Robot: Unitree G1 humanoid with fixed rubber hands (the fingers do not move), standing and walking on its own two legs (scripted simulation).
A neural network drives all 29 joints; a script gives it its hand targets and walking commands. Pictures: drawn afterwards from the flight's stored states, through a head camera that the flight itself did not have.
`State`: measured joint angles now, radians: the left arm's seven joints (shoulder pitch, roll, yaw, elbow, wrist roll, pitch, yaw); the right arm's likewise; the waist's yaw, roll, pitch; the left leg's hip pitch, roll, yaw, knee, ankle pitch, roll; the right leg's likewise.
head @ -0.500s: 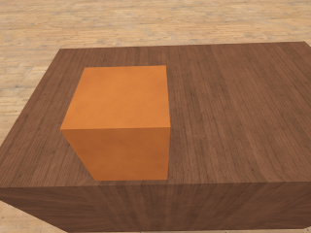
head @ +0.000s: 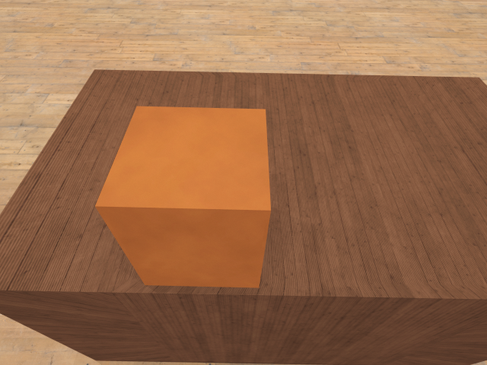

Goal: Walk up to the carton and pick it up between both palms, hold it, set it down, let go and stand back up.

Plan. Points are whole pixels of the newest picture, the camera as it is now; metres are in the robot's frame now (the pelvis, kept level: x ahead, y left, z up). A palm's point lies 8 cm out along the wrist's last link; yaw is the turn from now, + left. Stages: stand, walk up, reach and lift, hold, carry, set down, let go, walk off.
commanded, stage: walk up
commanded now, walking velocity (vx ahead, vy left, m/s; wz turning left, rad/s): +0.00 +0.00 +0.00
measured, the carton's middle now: (201, 202) +0.36 +0.09 +0.06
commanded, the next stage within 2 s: none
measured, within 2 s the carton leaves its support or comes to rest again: neither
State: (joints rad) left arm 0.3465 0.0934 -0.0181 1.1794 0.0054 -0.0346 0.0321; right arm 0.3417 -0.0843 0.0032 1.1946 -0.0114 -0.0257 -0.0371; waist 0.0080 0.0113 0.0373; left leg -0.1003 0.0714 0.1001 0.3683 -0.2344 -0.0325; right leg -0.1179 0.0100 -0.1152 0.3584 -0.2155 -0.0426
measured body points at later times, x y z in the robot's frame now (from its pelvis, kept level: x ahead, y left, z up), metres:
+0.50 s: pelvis +0.01 +0.00 +0.00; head +0.02 +0.00 +0.45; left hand -0.03 +0.20 -0.16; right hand -0.04 -0.19 -0.17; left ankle -0.02 +0.13 -0.75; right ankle -0.01 -0.09 -0.75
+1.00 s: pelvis -0.01 +0.04 -0.01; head +0.00 +0.03 +0.44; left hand -0.06 +0.28 -0.16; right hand +0.02 -0.19 -0.17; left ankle -0.01 +0.19 -0.72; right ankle -0.01 -0.09 -0.75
